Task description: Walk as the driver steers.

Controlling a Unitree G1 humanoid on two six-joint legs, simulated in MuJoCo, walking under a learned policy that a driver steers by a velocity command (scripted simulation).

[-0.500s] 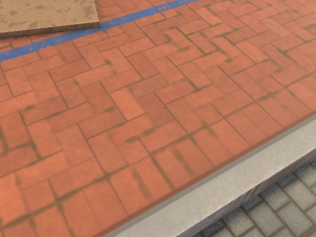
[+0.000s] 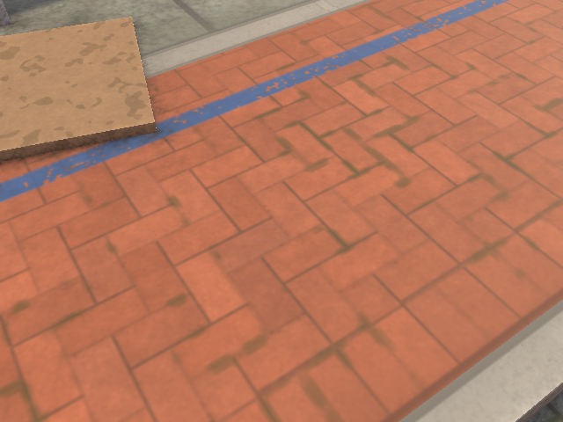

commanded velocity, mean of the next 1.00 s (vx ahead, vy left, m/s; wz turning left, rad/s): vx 0.50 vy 0.00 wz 0.00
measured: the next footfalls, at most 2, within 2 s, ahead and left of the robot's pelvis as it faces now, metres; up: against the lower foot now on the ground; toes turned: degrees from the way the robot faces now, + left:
left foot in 0.40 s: +0.31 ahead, +0.11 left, +0.17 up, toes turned +7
right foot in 0.92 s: +0.62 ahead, -0.01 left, +0.17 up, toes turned -3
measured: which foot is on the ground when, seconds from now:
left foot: up 0.00-0.38, down 0.40-0.94, up 0.96-1.00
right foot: down 0.00-0.42, up 0.44-0.90, down 0.92-1.00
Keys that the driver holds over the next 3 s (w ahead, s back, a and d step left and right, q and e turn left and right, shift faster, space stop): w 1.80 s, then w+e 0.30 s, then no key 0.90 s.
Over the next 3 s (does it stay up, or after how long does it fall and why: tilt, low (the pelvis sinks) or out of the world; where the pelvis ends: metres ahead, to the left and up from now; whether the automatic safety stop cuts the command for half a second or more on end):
stays up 1.32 0.03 0.18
